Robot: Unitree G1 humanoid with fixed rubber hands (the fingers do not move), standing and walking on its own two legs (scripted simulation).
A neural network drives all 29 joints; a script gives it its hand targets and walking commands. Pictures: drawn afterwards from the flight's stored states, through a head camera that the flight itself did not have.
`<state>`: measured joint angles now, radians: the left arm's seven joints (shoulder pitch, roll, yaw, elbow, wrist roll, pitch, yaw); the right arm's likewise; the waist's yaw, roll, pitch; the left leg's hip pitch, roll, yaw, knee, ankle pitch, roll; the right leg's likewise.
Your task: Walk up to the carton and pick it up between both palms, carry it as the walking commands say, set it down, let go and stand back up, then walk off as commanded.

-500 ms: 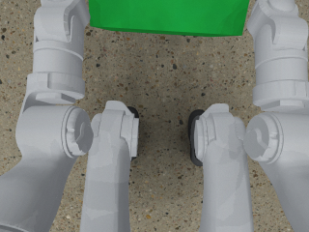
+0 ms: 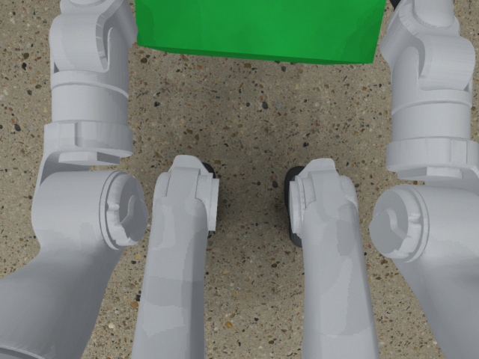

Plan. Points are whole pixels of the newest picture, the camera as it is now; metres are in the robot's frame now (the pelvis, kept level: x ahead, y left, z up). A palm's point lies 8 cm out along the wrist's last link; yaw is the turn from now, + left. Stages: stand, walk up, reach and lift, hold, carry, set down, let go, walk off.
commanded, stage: reach and lift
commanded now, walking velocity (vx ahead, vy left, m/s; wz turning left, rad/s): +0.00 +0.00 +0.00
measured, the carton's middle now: out of the picture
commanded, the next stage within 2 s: none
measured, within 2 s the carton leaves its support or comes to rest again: neither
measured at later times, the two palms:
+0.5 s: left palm out of the picture +0.54 +0.17 -0.03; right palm out of the picture +0.53 -0.17 -0.04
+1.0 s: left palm out of the picture +0.52 +0.17 +0.05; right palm out of the picture +0.50 -0.17 +0.03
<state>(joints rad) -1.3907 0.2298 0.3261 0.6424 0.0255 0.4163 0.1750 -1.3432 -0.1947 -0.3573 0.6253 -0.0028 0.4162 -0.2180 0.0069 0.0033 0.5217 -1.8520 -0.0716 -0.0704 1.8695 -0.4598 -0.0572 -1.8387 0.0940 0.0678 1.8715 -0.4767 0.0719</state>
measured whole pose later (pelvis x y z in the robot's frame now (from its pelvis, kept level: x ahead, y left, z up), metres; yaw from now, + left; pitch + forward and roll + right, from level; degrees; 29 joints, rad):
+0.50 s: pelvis -0.01 +0.00 +0.05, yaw +0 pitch +22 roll +0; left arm -1.33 0.20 0.34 0.62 0.04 0.43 0.17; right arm -1.27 -0.17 -0.36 0.59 -0.01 0.44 -0.22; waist 0.00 0.00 0.51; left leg -1.65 -0.08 -0.08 1.70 -0.43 -0.06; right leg -1.64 0.10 0.08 1.71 -0.44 0.07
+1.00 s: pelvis +0.00 +0.00 +0.11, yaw +0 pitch +18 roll +0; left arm -1.18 0.16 0.34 0.58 0.04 0.43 0.17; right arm -1.13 -0.13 -0.33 0.55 -0.01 0.44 -0.23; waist -0.01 0.01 0.46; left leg -1.42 -0.09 -0.09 1.52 -0.41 -0.05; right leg -1.41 0.10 0.10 1.52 -0.42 0.06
